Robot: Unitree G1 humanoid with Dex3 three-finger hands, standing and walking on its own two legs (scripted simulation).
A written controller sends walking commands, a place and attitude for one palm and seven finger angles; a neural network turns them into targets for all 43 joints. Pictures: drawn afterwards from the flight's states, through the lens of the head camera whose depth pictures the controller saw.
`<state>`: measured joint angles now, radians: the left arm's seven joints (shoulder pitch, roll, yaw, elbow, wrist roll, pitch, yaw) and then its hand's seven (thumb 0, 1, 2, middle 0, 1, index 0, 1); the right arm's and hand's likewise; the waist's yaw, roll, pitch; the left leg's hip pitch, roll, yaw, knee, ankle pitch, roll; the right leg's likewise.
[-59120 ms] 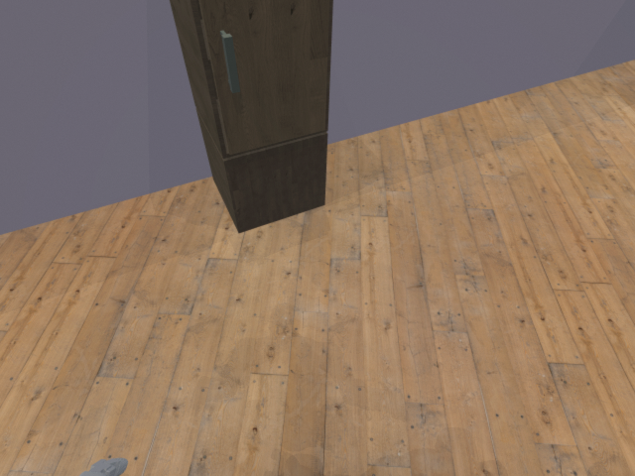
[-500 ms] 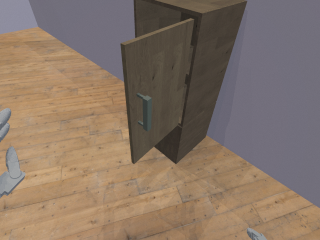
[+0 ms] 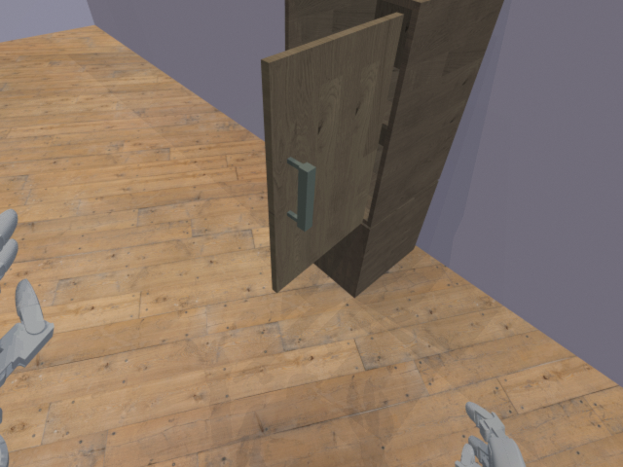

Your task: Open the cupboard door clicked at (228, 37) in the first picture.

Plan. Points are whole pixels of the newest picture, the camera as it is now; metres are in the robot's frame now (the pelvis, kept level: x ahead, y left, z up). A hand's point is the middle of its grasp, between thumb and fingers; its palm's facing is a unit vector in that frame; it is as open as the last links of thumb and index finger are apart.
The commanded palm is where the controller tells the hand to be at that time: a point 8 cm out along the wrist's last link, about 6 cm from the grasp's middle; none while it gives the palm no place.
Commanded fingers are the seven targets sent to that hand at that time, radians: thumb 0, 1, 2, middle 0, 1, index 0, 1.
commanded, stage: let the arm hang, fingers relaxed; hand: left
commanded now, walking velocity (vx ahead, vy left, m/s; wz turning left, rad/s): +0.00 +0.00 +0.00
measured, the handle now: (298, 194) +0.62 +0.07 -0.02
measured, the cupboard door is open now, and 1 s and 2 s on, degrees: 95 95 95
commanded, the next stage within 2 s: look to check the result in 1.12 s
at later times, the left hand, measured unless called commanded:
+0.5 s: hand out of the picture -0.09 +0.16 -0.17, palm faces +0.07 -0.98 -0.17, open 7.4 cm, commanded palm none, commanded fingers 0.00 0.90 0.90 -0.20 -0.30 -0.20 -0.30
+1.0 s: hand out of the picture +0.12 +0.20 -0.14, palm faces +0.04 -0.94 -0.33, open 7.4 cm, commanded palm none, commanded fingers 0.00 0.90 0.90 -0.20 -0.30 -0.20 -0.30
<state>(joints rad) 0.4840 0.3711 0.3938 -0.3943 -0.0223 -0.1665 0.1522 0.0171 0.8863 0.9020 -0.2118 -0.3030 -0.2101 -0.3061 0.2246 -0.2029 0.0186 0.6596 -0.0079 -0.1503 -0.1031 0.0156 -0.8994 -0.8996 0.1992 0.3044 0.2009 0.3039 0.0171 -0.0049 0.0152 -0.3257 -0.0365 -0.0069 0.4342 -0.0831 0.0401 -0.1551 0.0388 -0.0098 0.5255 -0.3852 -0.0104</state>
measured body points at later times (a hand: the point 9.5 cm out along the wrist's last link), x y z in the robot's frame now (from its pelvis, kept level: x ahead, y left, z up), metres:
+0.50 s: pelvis +0.01 -0.02 +0.00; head +0.04 +0.00 +0.45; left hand -0.10 +0.21 -0.16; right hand +0.00 -0.30 -0.14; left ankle +0.09 +0.09 -0.74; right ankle -0.03 -0.11 -0.74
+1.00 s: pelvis +0.03 -0.03 +0.01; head +0.03 -0.05 +0.46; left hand +0.12 +0.25 -0.12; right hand +0.13 -0.30 -0.14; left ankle +0.09 +0.09 -0.74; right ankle -0.03 -0.11 -0.74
